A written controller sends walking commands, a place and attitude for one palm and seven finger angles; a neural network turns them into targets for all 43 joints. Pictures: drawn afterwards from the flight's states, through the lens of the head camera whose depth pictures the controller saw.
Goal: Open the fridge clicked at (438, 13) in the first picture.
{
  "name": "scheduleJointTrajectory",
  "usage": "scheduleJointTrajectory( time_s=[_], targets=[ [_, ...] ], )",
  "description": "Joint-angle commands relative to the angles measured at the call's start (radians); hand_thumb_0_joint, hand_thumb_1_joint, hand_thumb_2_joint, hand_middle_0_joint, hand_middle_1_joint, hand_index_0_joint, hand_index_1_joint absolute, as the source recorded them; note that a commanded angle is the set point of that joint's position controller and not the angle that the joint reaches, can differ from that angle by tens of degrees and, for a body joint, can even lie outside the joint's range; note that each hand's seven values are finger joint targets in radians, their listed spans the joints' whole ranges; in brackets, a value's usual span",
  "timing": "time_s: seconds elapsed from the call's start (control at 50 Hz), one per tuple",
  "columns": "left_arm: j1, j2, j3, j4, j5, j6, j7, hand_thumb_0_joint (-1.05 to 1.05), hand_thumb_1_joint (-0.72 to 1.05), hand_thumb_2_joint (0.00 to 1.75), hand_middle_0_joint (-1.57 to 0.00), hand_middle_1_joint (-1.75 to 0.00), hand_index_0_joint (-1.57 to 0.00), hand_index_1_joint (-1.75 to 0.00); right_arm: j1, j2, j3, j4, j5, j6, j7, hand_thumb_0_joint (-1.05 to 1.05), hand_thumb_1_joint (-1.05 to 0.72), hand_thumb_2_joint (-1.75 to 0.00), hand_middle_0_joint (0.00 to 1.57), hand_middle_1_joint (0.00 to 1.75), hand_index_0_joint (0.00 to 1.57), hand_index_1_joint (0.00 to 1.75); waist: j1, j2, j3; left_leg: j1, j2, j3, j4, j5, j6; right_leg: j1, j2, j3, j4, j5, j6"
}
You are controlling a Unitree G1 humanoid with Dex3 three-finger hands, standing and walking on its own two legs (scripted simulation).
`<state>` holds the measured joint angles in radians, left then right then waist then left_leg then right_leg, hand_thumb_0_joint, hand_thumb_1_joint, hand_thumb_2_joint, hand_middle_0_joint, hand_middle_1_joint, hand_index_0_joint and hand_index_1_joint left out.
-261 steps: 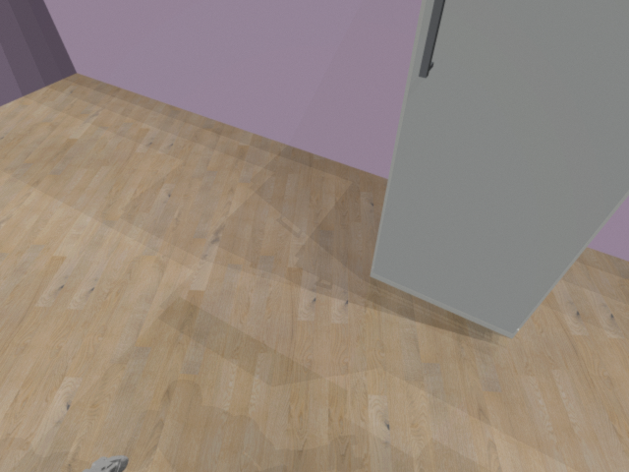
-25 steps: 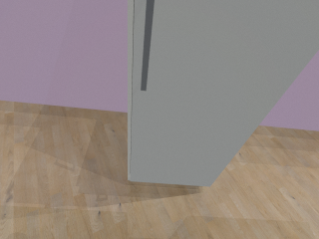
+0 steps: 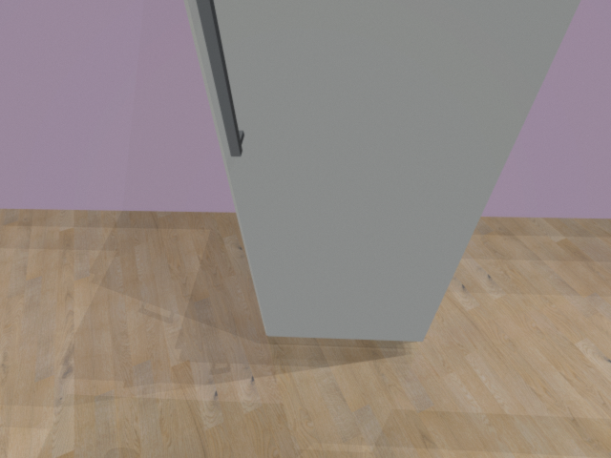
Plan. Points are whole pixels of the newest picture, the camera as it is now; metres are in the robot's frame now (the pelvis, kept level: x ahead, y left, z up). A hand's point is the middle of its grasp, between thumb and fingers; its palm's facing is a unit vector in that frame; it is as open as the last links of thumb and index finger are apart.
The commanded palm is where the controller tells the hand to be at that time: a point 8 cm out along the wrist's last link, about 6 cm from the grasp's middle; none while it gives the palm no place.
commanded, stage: come to a stop and stand still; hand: left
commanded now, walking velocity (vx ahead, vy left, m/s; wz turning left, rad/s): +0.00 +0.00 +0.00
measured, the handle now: (223, 67) +0.58 +0.14 +0.24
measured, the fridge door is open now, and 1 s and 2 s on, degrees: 0 0 0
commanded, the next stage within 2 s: look again from close up in 0.18 s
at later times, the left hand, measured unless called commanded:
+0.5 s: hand out of the picture -0.01 +0.21 -0.18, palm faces +0.05 -0.97 -0.25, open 7.4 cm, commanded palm none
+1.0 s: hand out of the picture -0.06 +0.24 -0.18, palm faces +0.01 -0.98 -0.20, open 7.4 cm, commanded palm none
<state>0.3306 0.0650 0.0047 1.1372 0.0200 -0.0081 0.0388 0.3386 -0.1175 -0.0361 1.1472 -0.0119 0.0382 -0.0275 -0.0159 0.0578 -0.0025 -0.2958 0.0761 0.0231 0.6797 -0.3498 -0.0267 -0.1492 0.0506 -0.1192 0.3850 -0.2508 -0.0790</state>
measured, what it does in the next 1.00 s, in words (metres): steps on the spot: left foot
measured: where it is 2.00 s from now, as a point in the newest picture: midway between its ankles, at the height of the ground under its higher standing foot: outside the picture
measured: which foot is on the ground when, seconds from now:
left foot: up 0.00-0.04, down 0.06-1.00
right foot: down 0.00-1.00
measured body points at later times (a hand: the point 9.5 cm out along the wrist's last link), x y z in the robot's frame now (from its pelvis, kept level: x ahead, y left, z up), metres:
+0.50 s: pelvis -0.02 +0.02 -0.01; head -0.04 +0.02 +0.44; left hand -0.01 +0.26 -0.16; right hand +0.01 -0.22 -0.16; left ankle -0.03 +0.14 -0.74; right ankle -0.02 -0.07 -0.74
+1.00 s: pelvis -0.06 +0.07 +0.00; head -0.08 +0.08 +0.45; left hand -0.06 +0.30 -0.16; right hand -0.05 -0.17 -0.15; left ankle -0.03 +0.14 -0.74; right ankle -0.03 -0.07 -0.74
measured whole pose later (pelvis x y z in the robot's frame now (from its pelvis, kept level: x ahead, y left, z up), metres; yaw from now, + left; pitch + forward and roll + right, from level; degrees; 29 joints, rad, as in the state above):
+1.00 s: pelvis -0.06 +0.07 +0.00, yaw +0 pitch -3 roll +0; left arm 0.33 0.18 -0.01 1.05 0.03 0.01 0.03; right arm 0.31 -0.18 0.00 1.06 -0.01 0.00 -0.01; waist 0.00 -0.02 -0.01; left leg -0.20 -0.04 0.09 0.44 -0.21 0.07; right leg -0.21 -0.05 -0.08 0.44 -0.18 0.02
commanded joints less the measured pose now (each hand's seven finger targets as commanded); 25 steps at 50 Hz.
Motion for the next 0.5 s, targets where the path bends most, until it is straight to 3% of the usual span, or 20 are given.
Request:
scheduleJointTrajectory(
  time_s=[0.0, 0.04, 0.06, 0.08, 0.12, 0.18, 0.24, 0.26, 0.28, 0.3, 0.32, 0.36, 0.38, 0.42, 0.48],
  targets=[
    [0.06, 0.123, 0.022, -0.005, -0.01, -0.024, 0.005, 0.0, 0.9, 0.9, -0.2, -0.3, -0.2, -0.3, 0.035, -0.024, 0.004, -0.018, 0.002, -0.036, -0.021, 0.0, -0.9, -0.9, 0.2, 0.3, 0.2, 0.3, 0.009, -0.143, 0.019, 0.056, 0.006, -0.002, -0.227, 0.074, 0.0, 0.039, -0.257, 0.228, -0.05, 0.435, -0.04],
    [0.059, 0.104, 0.017, -0.003, -0.021, -0.027, 0.003, 0.0, 0.9, 0.9, -0.2, -0.3, -0.2, -0.3, 0.063, -0.046, 0.008, 0.008, 0.002, -0.055, -0.03, 0.0, -0.9, -0.9, 0.2, 0.3, 0.2, 0.3, 0.008, -0.085, -0.046, 0.195, 0.049, -0.031, -0.291, 0.372, 0.025, 0.03, -0.185, 0.172, -0.012, 0.464, 0.03],
    [0.061, 0.095, 0.018, -0.005, -0.02, -0.024, 0.005, 0.0, 0.9, 0.9, -0.2, -0.3, -0.2, -0.3, 0.058, -0.063, 0.005, 0.012, 0.003, -0.058, -0.034, 0.0, -0.9, -0.9, 0.2, 0.3, 0.2, 0.3, 0.014, -0.063, -0.056, 0.221, 0.07, -0.028, -0.264, 0.439, 0.031, 0.021, -0.168, 0.162, -0.013, 0.439, 0.044],
    [0.062, 0.091, 0.019, -0.001, -0.016, -0.021, 0.007, 0.0, 0.9, 0.9, -0.2, -0.3, -0.2, -0.3, 0.044, -0.066, 0.004, 0.011, 0.002, -0.055, -0.038, 0.0, -0.9, -0.9, 0.2, 0.3, 0.2, 0.3, 0.017, -0.064, -0.044, 0.22, 0.074, -0.015, -0.252, 0.424, 0.031, 0.003, -0.168, 0.165, -0.029, 0.422, 0.057],
    [0.049, 0.117, 0.02, 0.012, -0.017, -0.014, 0.005, 0.0, 0.9, 0.9, -0.2, -0.3, -0.2, -0.3, 0.018, -0.048, 0.014, 0.017, 0.005, -0.054, -0.039, 0.0, -0.9, -0.9, 0.2, 0.3, 0.2, 0.3, 0.017, 0.007, -0.02, 0.204, 0.064, -0.016, -0.272, 0.445, 0.032, 0.026, -0.172, 0.151, -0.019, 0.42, 0.058],
    [0.058, 0.113, 0.016, 0.025, -0.013, -0.012, 0.004, 0.0, 0.9, 0.9, -0.2, -0.3, -0.2, -0.3, 0.006, -0.043, 0.019, 0.02, 0.004, -0.049, -0.039, 0.0, -0.9, -0.9, 0.2, 0.3, 0.2, 0.3, 0.018, -0.039, 0.039, 0.173, 0.058, -0.014, -0.304, 0.358, 0.026, 0.024, -0.174, 0.151, -0.045, 0.383, 0.058],
    [0.056, 0.109, 0.01, 0.03, -0.012, -0.009, 0.003, 0.0, 0.9, 0.9, -0.2, -0.3, -0.2, -0.3, -0.003, -0.05, 0.023, 0.017, 0.002, -0.046, -0.036, 0.0, -0.9, -0.9, 0.2, 0.3, 0.2, 0.3, 0.02, -0.04, 0.102, 0.15, 0.051, -0.02, -0.338, 0.283, 0.028, -0.008, -0.17, 0.158, -0.077, 0.274, 0.054],
    [0.084, 0.303, 0.01, -0.071, 0.012, -0.033, 0.012, 0.0, 0.9, 0.9, -0.2, -0.3, -0.2, -0.3, -0.051, -0.18, 0.015, -0.118, 0.0, -0.048, -0.011, 0.0, -0.9, -0.9, 0.2, 0.3, 0.2, 0.3, -0.002, -0.084, 0.19, 0.076, -0.01, -0.042, -0.229, 0.303, 0.029, -0.062, -0.157, 0.153, -0.045, 0.443, 0.087],
    [0.073, 0.222, 0.039, -0.066, 0.001, -0.041, 0.015, 0.0, 0.9, 0.9, -0.2, -0.3, -0.2, -0.3, -0.028, -0.146, -0.001, -0.143, -0.011, -0.069, -0.018, 0.0, -0.9, -0.9, 0.2, 0.3, 0.2, 0.3, 0.004, -0.016, 0.033, 0.08, 0.0, -0.018, -0.189, 0.231, 0.043, -0.001, -0.217, 0.2, 0.035, 0.471, 0.046],
    [0.053, 0.242, 0.053, -0.072, 0.006, -0.04, 0.013, 0.0, 0.9, 0.9, -0.2, -0.3, -0.2, -0.3, -0.015, -0.148, -0.018, -0.127, -0.013, -0.076, -0.029, 0.0, -0.9, -0.9, 0.2, 0.3, 0.2, 0.3, -0.003, 0.012, -0.058, 0.082, -0.008, -0.014, -0.175, 0.233, 0.05, 0.053, -0.223, 0.202, 0.06, 0.549, 0.019],
    [0.061, 0.225, 0.04, -0.086, 0.0, -0.038, 0.012, 0.0, 0.9, 0.9, -0.2, -0.3, -0.2, -0.3, -0.001, -0.134, -0.009, -0.126, -0.008, -0.077, -0.03, 0.0, -0.9, -0.9, 0.2, 0.3, 0.2, 0.3, 0.006, -0.031, -0.091, 0.079, -0.008, -0.016, -0.161, 0.213, 0.051, 0.074, -0.229, 0.198, 0.043, 0.486, 0.005],
    [0.055, 0.208, 0.033, -0.104, 0.006, -0.029, 0.008, 0.0, 0.9, 0.9, -0.2, -0.3, -0.2, -0.3, 0.008, -0.124, -0.003, -0.148, -0.008, -0.063, -0.022, 0.0, -0.9, -0.9, 0.2, 0.3, 0.2, 0.3, 0.004, -0.162, -0.039, 0.046, -0.023, -0.004, -0.149, 0.139, 0.055, 0.026, -0.226, 0.212, -0.017, 0.294, 0.004],
    [0.04, 0.215, 0.038, -0.113, 0.007, -0.027, 0.008, 0.0, 0.9, 0.9, -0.2, -0.3, -0.2, -0.3, -0.001, -0.137, -0.01, -0.153, -0.008, -0.06, -0.019, 0.0, -0.9, -0.9, 0.2, 0.3, 0.2, 0.3, 0.002, -0.193, 0.005, 0.041, -0.022, -0.01, -0.142, 0.133, 0.059, -0.021, -0.227, 0.216, -0.039, 0.216, -0.001],
    [0.006, 0.235, 0.042, -0.137, 0.006, -0.026, 0.006, 0.0, 0.9, 0.9, -0.2, -0.3, -0.2, -0.3, -0.012, -0.163, -0.015, -0.166, -0.008, -0.059, -0.015, 0.0, -0.9, -0.9, 0.2, 0.3, 0.2, 0.3, -0.004, -0.154, 0.063, 0.049, -0.01, -0.02, -0.173, 0.162, 0.063, -0.083, -0.214, 0.208, -0.045, 0.147, -0.009],
    [-0.012, 0.244, 0.034, -0.154, -0.001, -0.022, 0.004, 0.0, 0.9, 0.9, -0.2, -0.3, -0.2, -0.3, -0.017, -0.18, -0.005, -0.164, -0.01, -0.063, -0.008, 0.0, -0.9, -0.9, 0.2, 0.3, 0.2, 0.3, 0.005, -0.045, 0.088, 0.053, 0.018, -0.049, -0.24, 0.223, 0.071, -0.091, -0.164, 0.159, -0.001, 0.105, 0.01]
  ],
)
